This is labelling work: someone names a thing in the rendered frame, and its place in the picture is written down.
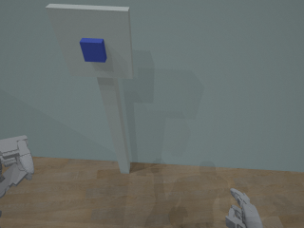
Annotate robot left hand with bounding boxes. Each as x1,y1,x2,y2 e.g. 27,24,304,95
0,135,34,199

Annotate panel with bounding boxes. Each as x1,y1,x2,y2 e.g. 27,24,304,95
45,4,134,174

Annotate robot right hand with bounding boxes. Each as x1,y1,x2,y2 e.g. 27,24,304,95
225,188,263,228

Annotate button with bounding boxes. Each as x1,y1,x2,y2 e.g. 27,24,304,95
79,38,107,63

